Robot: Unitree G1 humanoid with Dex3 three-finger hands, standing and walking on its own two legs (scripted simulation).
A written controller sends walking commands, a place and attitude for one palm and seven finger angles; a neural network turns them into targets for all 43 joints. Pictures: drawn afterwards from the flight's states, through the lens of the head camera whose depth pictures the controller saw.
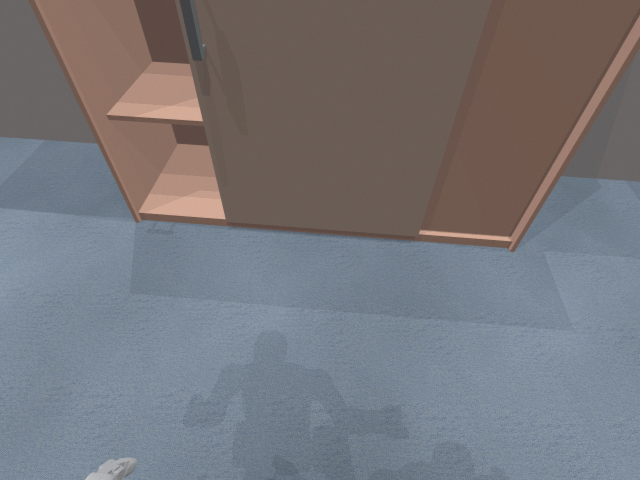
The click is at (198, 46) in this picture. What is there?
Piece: wardrobe's sliding door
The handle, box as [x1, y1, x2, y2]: [179, 0, 205, 60]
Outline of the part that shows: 179,0 192,58 195,60 202,60 204,57 203,51 205,49 205,45 201,43 193,0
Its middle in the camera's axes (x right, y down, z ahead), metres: -0.34 -0.60 +1.01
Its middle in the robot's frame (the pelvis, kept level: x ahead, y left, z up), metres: +1.15 +0.41 +0.12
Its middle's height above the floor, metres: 0.88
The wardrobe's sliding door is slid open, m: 0.39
